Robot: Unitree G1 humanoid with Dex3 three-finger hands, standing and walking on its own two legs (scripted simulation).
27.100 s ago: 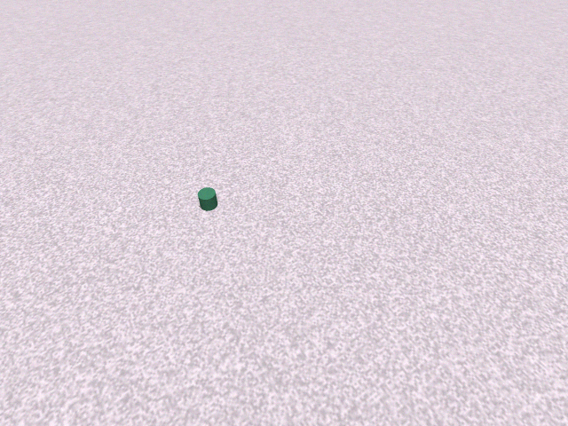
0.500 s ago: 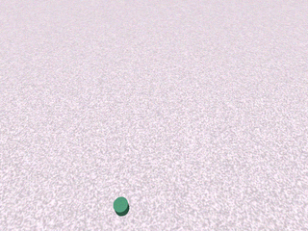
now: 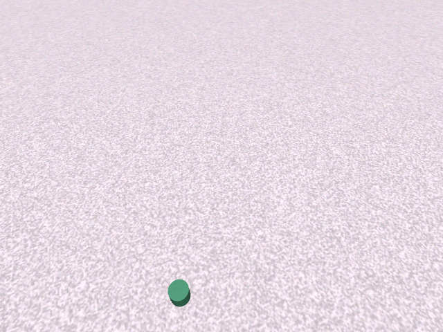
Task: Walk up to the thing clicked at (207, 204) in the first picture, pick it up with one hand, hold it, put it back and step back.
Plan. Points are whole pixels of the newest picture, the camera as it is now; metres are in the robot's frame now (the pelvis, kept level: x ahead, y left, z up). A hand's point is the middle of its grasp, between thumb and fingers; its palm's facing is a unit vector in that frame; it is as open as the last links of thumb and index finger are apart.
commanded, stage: walk up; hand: left
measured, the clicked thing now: (179, 293) +0.43 +0.21 -0.73
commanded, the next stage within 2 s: none
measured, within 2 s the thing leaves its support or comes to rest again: neither
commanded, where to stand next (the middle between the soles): +0.04 -0.02 m, yaw +0 degrees
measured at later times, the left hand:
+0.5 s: hand out of the picture +0.08 +0.26 -0.15, palm faces +0.01 -0.92 -0.38, open 7.4 cm
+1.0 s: hand out of the picture -0.10 +0.26 -0.14, palm faces +0.10 -0.92 -0.38, open 7.4 cm
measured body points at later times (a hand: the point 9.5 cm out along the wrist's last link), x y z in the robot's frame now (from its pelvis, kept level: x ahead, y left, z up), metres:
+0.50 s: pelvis -0.02 -0.01 +0.00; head +0.03 -0.01 +0.45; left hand +0.08 +0.31 -0.12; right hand +0.09 -0.32 -0.13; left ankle +0.03 +0.12 -0.73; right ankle -0.03 -0.14 -0.73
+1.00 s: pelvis -0.11 +0.00 +0.00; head -0.09 -0.01 +0.45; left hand -0.10 +0.31 -0.12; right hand -0.03 -0.32 -0.13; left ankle -0.13 +0.12 -0.71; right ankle -0.08 -0.13 -0.73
